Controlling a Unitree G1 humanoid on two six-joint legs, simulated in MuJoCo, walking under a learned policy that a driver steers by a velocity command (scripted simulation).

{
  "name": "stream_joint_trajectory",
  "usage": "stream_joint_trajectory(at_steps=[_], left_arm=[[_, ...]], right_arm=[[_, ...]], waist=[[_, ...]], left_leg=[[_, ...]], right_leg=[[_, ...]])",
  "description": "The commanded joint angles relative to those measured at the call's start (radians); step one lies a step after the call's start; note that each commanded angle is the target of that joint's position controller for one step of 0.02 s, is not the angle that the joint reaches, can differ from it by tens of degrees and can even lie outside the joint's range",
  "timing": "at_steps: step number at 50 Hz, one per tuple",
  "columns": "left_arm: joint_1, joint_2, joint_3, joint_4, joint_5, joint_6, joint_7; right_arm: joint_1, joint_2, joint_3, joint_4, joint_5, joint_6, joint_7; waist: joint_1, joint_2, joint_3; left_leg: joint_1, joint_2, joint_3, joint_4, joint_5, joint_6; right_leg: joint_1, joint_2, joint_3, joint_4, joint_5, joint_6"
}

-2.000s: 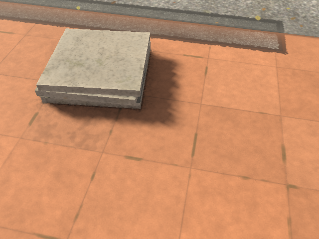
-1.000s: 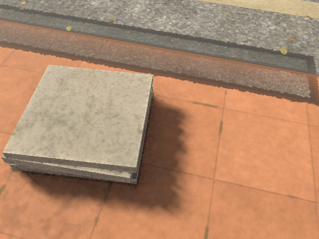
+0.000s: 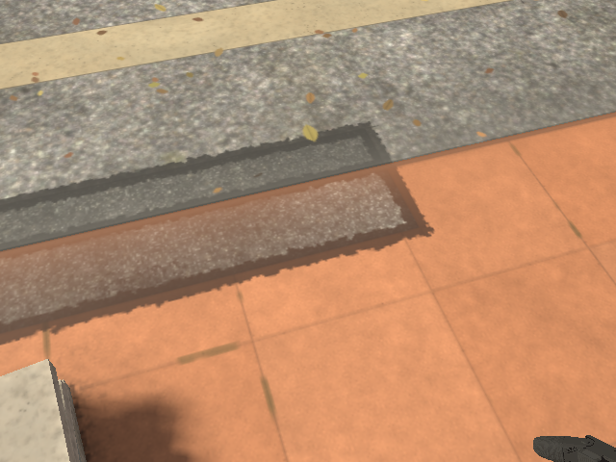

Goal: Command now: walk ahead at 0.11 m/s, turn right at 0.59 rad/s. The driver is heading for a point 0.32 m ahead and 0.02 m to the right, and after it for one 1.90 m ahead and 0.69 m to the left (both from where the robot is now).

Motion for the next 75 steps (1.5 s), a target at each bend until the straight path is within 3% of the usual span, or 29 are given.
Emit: stream_joint_trajectory(at_steps=[1,3,5,12,16,17,18,19,20,21,23,28,30,32,36,38,39,43,46,49,51,52,53,54,55,57,61,70,75], left_arm=[[0.052,0.15,0.046,-0.068,0.001,0.041,0.013],[0.07,0.087,0.033,-0.078,0.002,0.052,0.013],[0.052,0.062,0.026,-0.096,0.003,0.048,0.014],[-0.022,0.07,0.02,-0.138,0.009,0.046,-0.015],[0.025,0.074,0.033,-0.127,0.014,0.05,-0.032],[0.061,0.095,0.044,-0.114,0.018,0.05,-0.028],[0.088,0.181,0.068,-0.121,0.021,0.048,-0.015],[0.053,0.282,0.08,-0.161,0.029,0.044,-0.006],[0.067,0.254,0.075,-0.161,0.06,0.018,-0.012],[0.014,0.228,0.064,-0.16,0.06,-0.002,-0.014],[-0.093,0.154,0.041,-0.176,0.024,-0.013,-0.009],[-0.106,0.037,-0.011,-0.15,0.04,-0.023,-0.001],[-0.095,0.036,-0.015,-0.128,0.051,-0.021,-0.002],[-0.08,0.072,-0.007,-0.105,0.056,-0.018,-0.011],[-0.088,0.118,0.009,-0.076,0.023,-0.006,-0.005],[-0.037,0.109,0.017,-0.085,0.041,-0.014,0.008],[-0.059,0.084,0.013,-0.099,0.052,-0.017,0.014],[-0.184,0.027,0.015,-0.142,0.033,0.001,0.017],[-0.153,0.032,0.021,-0.135,0.02,-0.004,0.008],[-0.101,0.007,0.017,-0.113,0.013,-0.02,-0.011],[-0.008,0.021,0.031,-0.085,0.01,-0.023,-0.025],[0.045,0.076,0.049,-0.08,0.018,-0.02,-0.017],[0.086,0.177,0.067,-0.095,0.04,-0.015,-0.011],[0.064,0.209,0.065,-0.108,0.082,-0.04,-0.02],[-0.002,0.152,0.05,-0.116,0.065,-0.06,-0.015],[-0.06,0.106,0.035,-0.118,0.03,-0.075,0.004],[0.045,0.079,0.027,-0.082,0.04,-0.101,0.011],[0.095,0.114,0.047,-0.026,0.033,-0.089,0.002],[0.07,0.169,0.065,-0.002,-0.005,-0.062,0.003]], right_arm=[[0.023,-0.109,-0.025,-0.067,0.003,0.032,-0.015],[0.007,-0.139,-0.036,-0.057,-0.011,0.038,-0.019],[0.022,-0.146,-0.042,-0.047,-0.008,0.038,-0.022],[0.021,-0.202,-0.065,-0.035,0.016,0.065,-0.022],[0.024,-0.207,-0.069,-0.012,0.041,0.077,-0.017],[0.06,-0.179,-0.064,0.006,0.044,0.082,-0.015],[0.086,-0.12,-0.05,0.008,0.029,0.086,-0.008],[0.046,-0.112,-0.046,-0.048,-0.002,0.079,-0.008],[-0.043,-0.15,-0.06,-0.068,0.002,0.07,-0.016],[-0.031,-0.163,-0.067,-0.064,0.023,0.071,-0.02],[0.038,-0.175,-0.078,-0.015,0.013,0.08,-0.033],[0.082,-0.1,-0.046,0.015,0.024,0.084,-0.01],[0.064,-0.075,-0.028,0.014,0.022,0.085,0.004],[0.059,-0.11,-0.031,0.006,0.028,0.088,0.011],[0.098,-0.148,-0.035,-0.006,0.03,0.08,0.011],[0.109,-0.24,-0.056,-0.015,0.021,0.075,0.004],[0.122,-0.242,-0.064,-0.003,0.038,0.077,0.003],[0.167,-0.22,-0.062,-0.019,0.015,0.061,-0.007],[0.115,-0.24,-0.077,-0.032,0.041,0.06,-0.017],[0.075,-0.23,-0.082,-0.049,0.054,0.108,-0.027],[0.064,-0.197,-0.074,-0.065,0.064,0.121,-0.028],[0.085,-0.141,-0.06,-0.069,0.055,0.118,-0.024],[0.087,-0.079,-0.044,-0.089,0.047,0.106,-0.021],[0.048,-0.147,-0.061,-0.13,0.051,0.082,-0.019],[0.056,-0.2,-0.08,-0.111,0.054,0.074,-0.017],[0.123,-0.202,-0.089,-0.054,0.04,0.071,-0.016],[0.094,-0.135,-0.072,-0.06,0.046,0.058,0.005],[-0.035,-0.073,-0.047,-0.133,0.041,0.047,0.046],[-0.024,-0.092,-0.056,-0.166,0.043,0.05,0.075]], waist=[[-0.033,0.116,-0.164],[-0.017,0.165,-0.113],[-0.028,0.168,-0.132],[-0.051,0.18,-0.16],[-0.012,0.168,-0.156],[-0.005,0.131,-0.147],[-0.021,-0.091,-0.111],[-0.042,-0.297,-0.066],[0.022,-0.198,-0.115],[-0.018,-0.158,-0.103],[-0.063,-0.111,-0.113],[-0.07,-0.099,-0.156],[-0.045,-0.12,-0.146],[-0.025,-0.124,-0.115],[-0.053,-0.083,-0.067],[0.0,0.069,-0.109],[-0.003,0.18,-0.125],[-0.086,0.283,-0.105],[-0.056,0.18,-0.119],[-0.048,0.206,-0.151],[-0.002,0.186,-0.182],[0.005,0.053,-0.172],[0.008,-0.208,-0.133],[-0.002,-0.225,-0.064],[-0.04,-0.153,0.008],[-0.067,-0.105,0.008],[-0.017,-0.064,-0.004],[0.036,-0.062,0.078],[0.002,-0.104,0.019]], left_leg=[[0.315,0.326,-0.317,-0.193,0.039,0.196],[0.185,0.256,-0.178,-0.252,0.035,0.185],[0.22,0.274,-0.131,-0.261,0.103,0.212],[0.256,0.336,-0.04,-0.266,0.032,0.212],[0.25,0.33,0.02,-0.167,-0.039,0.132],[0.192,0.297,0.057,-0.088,-0.1,0.072],[0.018,0.19,0.163,0.164,-0.266,-0.029],[-0.248,0.042,0.142,0.404,-0.563,-0.103],[-0.246,0.037,-0.021,0.574,-0.559,-0.086],[-0.251,0.053,-0.057,0.619,-0.46,-0.066],[-0.232,0.067,-0.061,0.625,-0.32,-0.066],[-0.057,0.089,-0.04,0.45,-0.184,-0.095],[0.052,0.098,-0.028,0.294,-0.198,-0.098],[0.11,0.084,-0.001,0.22,-0.256,-0.093],[0.16,0.059,0.021,-0.025,-0.08,-0.048],[0.223,0.137,-0.097,0.014,0.323,0.008],[0.206,0.174,-0.181,-0.019,0.283,0.075],[0.315,0.33,-0.478,-0.161,0.243,0.248],[0.349,0.28,-0.406,-0.13,0.245,0.19],[0.275,0.208,-0.356,-0.1,0.212,0.143],[0.155,0.141,-0.334,-0.08,-0.172,0.092],[-0.027,0.063,-0.262,0.071,-0.422,0.029],[-0.27,-0.073,-0.137,0.352,-0.533,-0.014],[-0.334,0.0,-0.208,0.517,-0.492,-0.004],[-0.368,0.03,-0.218,0.584,-0.395,0.001],[-0.368,0.051,-0.185,0.623,-0.244,-0.026],[-0.374,0.069,-0.14,0.666,-0.068,-0.061],[-0.338,0.107,-0.045,0.325,0.036,-0.075],[-0.093,0.048,0.075,0.162,-0.084,-0.005]], right_leg=[[-0.228,-0.132,-0.032,0.17,0.071,0.05],[-0.134,-0.131,-0.093,0.09,0.129,0.047],[-0.127,-0.144,-0.11,0.002,0.149,0.047],[0.002,-0.171,-0.166,-0.289,0.23,0.009],[0.155,-0.128,-0.22,-0.565,0.324,-0.059],[0.236,-0.117,-0.191,-0.649,0.374,-0.093],[0.327,-0.284,0.073,-0.79,0.546,-0.169],[0.342,-0.483,0.378,-0.811,0.73,-0.333],[0.27,-0.483,0.379,-0.836,0.668,-0.377],[0.257,-0.427,0.292,-0.836,0.616,-0.323],[0.248,-0.352,0.18,-0.81,0.613,-0.231],[0.258,-0.287,0.02,-0.787,0.717,-0.21],[0.239,-0.291,0.004,-0.789,0.668,-0.215],[0.217,-0.317,0.03,-0.789,0.61,-0.236],[0.238,-0.322,0.046,-0.715,0.649,-0.206],[0.213,-0.214,-0.043,-0.6,0.513,-0.122],[0.189,-0.126,-0.148,-0.535,0.442,-0.068],[-0.07,-0.038,-0.113,-0.235,-0.025,-0.023],[-0.109,-0.089,-0.069,-0.265,0.001,-0.004],[0.065,-0.049,-0.127,-0.49,0.194,0.017],[0.268,-0.038,-0.162,-0.713,0.35,-0.007],[0.409,-0.179,-0.014,-0.781,0.244,-0.053],[0.439,-0.436,0.361,-0.913,-0.029,-0.173],[0.3,-0.539,0.566,-0.999,-0.211,-0.279],[0.277,-0.501,0.48,-1.002,-0.242,-0.26],[0.316,-0.395,0.26,-0.988,-0.071,-0.169],[0.355,-0.359,0.041,-1.004,0.176,-0.158],[0.401,-0.386,-0.215,-0.998,0.483,-0.173],[0.4,-0.39,-0.318,-0.803,0.956,-0.136]])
